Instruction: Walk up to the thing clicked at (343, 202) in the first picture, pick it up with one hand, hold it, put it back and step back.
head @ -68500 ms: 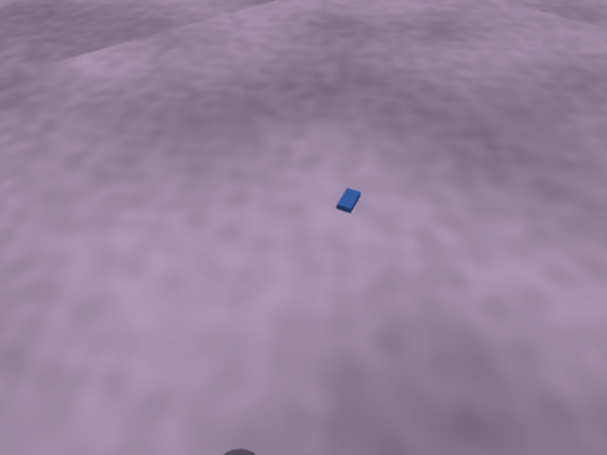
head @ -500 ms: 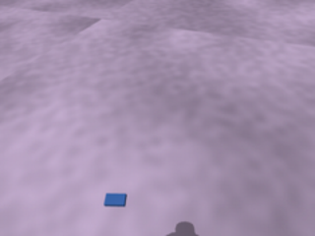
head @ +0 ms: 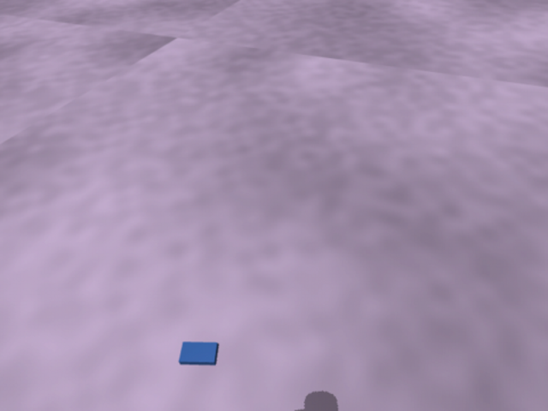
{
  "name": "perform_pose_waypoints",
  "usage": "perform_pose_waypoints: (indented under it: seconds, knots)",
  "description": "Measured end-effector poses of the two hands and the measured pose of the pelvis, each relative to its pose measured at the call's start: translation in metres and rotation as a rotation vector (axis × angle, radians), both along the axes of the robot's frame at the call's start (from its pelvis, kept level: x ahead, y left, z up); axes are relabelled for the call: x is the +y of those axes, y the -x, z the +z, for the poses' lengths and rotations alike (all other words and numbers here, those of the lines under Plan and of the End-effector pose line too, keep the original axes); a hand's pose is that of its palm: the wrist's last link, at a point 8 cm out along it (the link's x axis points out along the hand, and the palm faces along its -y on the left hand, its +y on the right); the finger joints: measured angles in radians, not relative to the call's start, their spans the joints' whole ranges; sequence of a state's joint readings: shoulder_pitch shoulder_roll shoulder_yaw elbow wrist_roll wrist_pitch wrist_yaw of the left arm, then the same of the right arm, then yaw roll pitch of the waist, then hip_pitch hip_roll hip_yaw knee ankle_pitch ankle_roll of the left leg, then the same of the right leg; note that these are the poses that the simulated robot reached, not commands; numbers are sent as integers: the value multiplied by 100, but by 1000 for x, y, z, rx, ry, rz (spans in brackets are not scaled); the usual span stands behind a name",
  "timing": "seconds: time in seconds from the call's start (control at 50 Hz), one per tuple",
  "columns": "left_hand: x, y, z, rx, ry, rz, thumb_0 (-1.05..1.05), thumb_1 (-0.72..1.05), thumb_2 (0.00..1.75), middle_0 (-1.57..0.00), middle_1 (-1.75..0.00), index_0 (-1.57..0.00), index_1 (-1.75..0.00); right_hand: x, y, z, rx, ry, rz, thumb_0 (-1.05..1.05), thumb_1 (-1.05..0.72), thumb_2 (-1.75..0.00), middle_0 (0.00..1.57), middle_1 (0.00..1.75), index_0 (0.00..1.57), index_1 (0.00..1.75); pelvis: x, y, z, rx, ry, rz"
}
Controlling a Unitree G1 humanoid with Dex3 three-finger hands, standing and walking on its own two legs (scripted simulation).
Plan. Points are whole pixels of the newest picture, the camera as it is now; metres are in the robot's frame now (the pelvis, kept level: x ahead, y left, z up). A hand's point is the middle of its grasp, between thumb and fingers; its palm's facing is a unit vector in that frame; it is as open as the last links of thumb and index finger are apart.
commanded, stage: stand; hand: left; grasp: from above
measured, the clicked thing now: (199, 353) +0.49 +0.34 -0.77
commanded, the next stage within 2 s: step back in 0.42 s
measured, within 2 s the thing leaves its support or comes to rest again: neither
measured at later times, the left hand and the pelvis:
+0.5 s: hand out of the picture +0.06 +0.25 -0.16, palm faces +0.03 -0.93 -0.35, open 7.4 cm; pelvis -0.01 +0.00 +0.00, yaw +0 degrees
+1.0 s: hand out of the picture +0.04 +0.33 -0.18, palm faces -0.06 -0.94 -0.34, open 7.4 cm; pelvis -0.09 +0.08 -0.01, yaw -2 degrees
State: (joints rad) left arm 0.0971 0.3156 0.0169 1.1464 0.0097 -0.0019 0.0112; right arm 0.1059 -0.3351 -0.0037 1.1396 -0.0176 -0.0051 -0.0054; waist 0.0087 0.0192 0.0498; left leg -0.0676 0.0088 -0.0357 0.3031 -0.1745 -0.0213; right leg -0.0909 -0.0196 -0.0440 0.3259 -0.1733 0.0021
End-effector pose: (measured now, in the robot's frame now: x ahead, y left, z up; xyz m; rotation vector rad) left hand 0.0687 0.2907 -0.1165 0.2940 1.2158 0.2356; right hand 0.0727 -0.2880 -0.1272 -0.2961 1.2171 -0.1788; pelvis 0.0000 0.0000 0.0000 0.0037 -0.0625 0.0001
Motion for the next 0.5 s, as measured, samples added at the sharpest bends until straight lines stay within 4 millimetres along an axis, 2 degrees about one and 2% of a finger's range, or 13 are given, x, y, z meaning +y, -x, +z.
perform_pose_waypoints:
  seconds: [0.42,0.5]
  knots:
    - [0,15,-1,30,-2,-2,0,90,90,-20,-30,-21,-30,-4,18,-2,37,-5,-7,1,-91,-90,20,30,20,30,-3,4,0,4,-1,0]
    - [7,17,-4,24,-9,18,0,90,90,-20,-30,-21,-30,-8,18,-5,42,2,-13,1,-91,-90,20,30,20,30,-1,15,-5,14,12,5]
